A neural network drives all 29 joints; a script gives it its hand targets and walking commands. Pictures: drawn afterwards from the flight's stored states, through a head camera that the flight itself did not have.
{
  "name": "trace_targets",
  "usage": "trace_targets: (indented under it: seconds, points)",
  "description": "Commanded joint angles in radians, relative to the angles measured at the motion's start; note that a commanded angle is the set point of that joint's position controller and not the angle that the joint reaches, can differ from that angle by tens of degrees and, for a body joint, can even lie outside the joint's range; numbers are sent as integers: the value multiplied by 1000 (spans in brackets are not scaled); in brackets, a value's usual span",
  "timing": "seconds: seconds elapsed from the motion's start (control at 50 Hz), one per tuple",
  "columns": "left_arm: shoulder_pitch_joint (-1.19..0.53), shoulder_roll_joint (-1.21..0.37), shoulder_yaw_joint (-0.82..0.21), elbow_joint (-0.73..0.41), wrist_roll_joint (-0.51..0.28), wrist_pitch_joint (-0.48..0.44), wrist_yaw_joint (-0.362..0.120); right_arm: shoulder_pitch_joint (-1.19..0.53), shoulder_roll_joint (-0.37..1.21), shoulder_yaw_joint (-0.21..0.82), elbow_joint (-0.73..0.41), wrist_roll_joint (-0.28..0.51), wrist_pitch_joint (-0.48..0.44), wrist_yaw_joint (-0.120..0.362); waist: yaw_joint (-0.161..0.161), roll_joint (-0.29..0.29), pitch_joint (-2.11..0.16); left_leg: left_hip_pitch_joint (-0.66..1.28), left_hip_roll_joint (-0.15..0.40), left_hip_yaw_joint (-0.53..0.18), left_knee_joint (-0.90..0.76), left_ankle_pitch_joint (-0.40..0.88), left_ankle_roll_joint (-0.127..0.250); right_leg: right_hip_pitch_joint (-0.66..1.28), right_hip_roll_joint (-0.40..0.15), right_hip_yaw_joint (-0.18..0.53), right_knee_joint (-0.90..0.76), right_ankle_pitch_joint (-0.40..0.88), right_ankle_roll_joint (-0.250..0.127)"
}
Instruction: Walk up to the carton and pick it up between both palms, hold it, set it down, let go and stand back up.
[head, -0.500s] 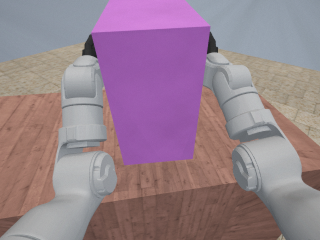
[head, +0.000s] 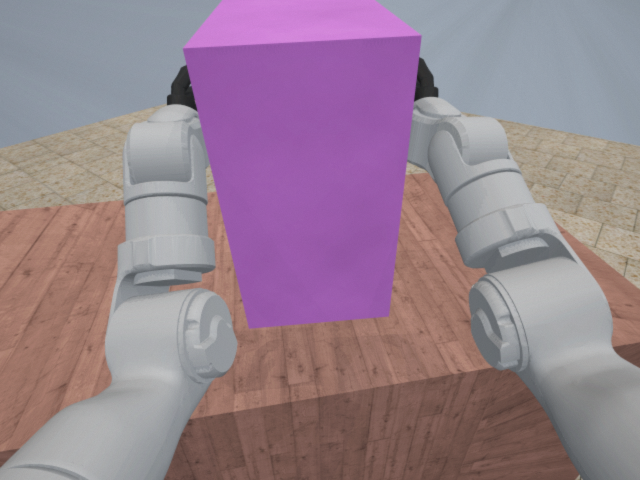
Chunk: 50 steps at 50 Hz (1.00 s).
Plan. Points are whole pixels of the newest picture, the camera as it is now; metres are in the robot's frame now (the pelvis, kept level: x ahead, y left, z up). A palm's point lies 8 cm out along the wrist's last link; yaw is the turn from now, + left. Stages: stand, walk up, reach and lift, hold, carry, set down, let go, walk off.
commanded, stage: hold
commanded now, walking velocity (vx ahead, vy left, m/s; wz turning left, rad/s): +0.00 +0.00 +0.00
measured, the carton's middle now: (305, 147) +0.40 +0.01 +0.29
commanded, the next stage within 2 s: none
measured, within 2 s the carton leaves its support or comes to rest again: neither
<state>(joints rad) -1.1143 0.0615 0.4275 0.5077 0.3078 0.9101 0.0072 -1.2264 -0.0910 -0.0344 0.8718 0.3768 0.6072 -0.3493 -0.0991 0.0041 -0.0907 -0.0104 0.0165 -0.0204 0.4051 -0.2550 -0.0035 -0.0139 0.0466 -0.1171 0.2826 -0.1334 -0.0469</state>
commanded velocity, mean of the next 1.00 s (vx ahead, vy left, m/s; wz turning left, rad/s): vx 0.00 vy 0.00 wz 0.00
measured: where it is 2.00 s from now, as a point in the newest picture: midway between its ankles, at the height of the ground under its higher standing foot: outside the picture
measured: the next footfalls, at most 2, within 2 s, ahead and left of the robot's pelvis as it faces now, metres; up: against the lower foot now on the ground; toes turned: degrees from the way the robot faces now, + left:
none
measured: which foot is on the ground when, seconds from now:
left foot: down 0.00-1.00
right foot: down 0.00-1.00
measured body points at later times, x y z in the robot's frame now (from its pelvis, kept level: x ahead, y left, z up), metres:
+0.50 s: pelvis -0.01 +0.00 +0.00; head -0.10 +0.01 +0.44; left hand +0.39 +0.13 +0.33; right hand +0.38 -0.12 +0.33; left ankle -0.01 +0.11 -0.75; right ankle +0.03 -0.09 -0.75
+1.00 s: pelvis +0.00 +0.00 +0.00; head -0.09 +0.01 +0.44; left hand +0.39 +0.14 +0.33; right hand +0.38 -0.12 +0.33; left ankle -0.01 +0.11 -0.75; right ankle +0.03 -0.09 -0.75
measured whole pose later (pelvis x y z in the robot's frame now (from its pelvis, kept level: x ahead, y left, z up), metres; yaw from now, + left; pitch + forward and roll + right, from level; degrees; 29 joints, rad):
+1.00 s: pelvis +0.00 +0.00 +0.00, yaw +0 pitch -7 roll -1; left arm -1.12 0.07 0.43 0.54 0.31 0.88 0.00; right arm -1.23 -0.09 -0.04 0.87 0.38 0.61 -0.36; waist -0.09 0.00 -0.10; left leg -0.03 0.02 -0.02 0.40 -0.24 0.00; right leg -0.04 0.05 -0.12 0.28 -0.13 -0.05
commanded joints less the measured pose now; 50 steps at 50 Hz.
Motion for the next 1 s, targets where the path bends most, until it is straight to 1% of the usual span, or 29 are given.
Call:
trace_targets:
  seconds: [0.0,0.12,0.3,0.52,0.7,0.92,0.94,0.96,0.98]
  points:
    - [-726,-573,-292,-38,-126,-69,-129,-745,613,178,-255,150,-12,98,-20,49,-265,-204,-38,-14,-91,204,-70,269,4,97,24,271,81]
    - [-753,-578,-292,-43,-130,-74,-123,-757,620,173,-247,153,-17,106,-13,61,-277,-213,-39,-15,-89,195,-71,260,6,97,24,233,79]
    - [-771,-572,-282,-18,-138,-85,-109,-773,630,163,-230,145,-23,115,-1,50,-293,-229,-39,-13,-91,154,-61,240,4,99,18,181,79]
    - [-761,-561,-271,11,-142,-93,-112,-781,629,158,-242,143,-24,102,-10,43,-303,-234,-45,-17,-85,141,-59,249,-6,101,14,210,83]
    - [-755,-558,-277,-6,-140,-90,-116,-775,628,167,-259,152,-20,93,-14,48,-305,-227,-48,-20,-82,152,-62,255,-8,98,17,229,88]
    - [-752,-563,-286,-24,-139,-84,-114,-767,626,174,-263,155,-16,94,-13,52,-301,-222,-45,-19,-83,164,-64,255,-3,97,21,225,86]
    - [-590,-537,-235,52,-91,-71,-131,-655,625,174,-236,144,-10,97,34,32,-181,-208,-65,4,-109,185,-20,185,-2,110,-6,183,110]
    - [-572,-521,-235,20,-80,-67,-143,-643,630,186,-264,137,-19,95,25,-4,-214,-164,-66,7,-97,236,-14,176,-5,110,-19,184,118]
    - [-600,-536,-249,-8,-90,-66,-145,-687,609,176,-296,138,-27,98,19,15,-264,-137,-63,5,-98,249,-23,188,8,100,-5,192,109]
